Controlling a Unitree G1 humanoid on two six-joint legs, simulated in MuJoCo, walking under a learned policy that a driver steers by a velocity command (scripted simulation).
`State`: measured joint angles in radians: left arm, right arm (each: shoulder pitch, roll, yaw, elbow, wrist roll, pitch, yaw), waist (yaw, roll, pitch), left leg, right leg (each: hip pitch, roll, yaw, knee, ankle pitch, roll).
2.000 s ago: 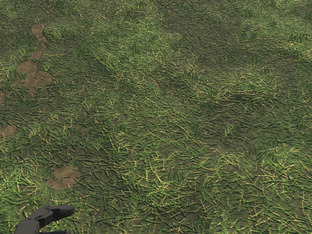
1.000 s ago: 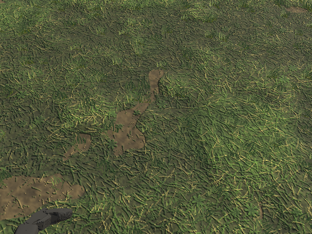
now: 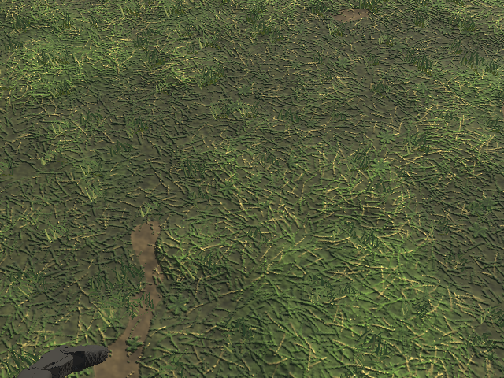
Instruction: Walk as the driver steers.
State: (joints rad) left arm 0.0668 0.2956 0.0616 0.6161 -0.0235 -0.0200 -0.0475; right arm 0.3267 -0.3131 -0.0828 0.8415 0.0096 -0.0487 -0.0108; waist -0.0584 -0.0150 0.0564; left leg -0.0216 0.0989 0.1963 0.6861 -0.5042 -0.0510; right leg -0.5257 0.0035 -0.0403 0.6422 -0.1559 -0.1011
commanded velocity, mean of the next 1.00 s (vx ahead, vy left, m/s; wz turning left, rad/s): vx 0.50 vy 0.00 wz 0.23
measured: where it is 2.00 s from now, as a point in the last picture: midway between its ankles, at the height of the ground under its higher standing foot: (168, 188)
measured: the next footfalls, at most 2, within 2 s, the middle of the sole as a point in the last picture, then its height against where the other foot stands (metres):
left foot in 0.52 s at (210, 365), level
right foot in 0.98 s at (263, 255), level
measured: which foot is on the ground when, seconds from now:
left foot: up 0.00-0.50, down 0.52-1.00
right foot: down 0.00-0.54, up 0.56-0.96, down 0.98-1.00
